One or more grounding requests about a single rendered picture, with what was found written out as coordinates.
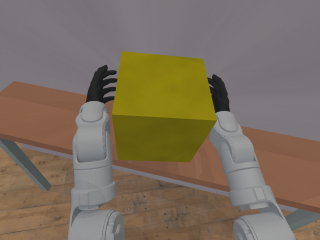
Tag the table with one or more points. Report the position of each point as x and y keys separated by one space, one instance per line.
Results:
x=46 y=118

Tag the right robot hand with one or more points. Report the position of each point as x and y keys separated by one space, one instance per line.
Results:
x=219 y=94

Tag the robot left forearm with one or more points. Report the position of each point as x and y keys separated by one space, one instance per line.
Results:
x=92 y=160

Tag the left robot upper arm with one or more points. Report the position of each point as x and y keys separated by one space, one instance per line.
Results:
x=98 y=225

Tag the right robot upper arm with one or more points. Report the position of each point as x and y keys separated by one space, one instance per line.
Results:
x=261 y=226

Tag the robot right forearm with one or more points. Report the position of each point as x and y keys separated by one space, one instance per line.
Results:
x=241 y=167

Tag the left robot hand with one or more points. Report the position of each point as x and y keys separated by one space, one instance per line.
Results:
x=96 y=91

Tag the carton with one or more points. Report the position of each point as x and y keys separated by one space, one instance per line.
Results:
x=163 y=108

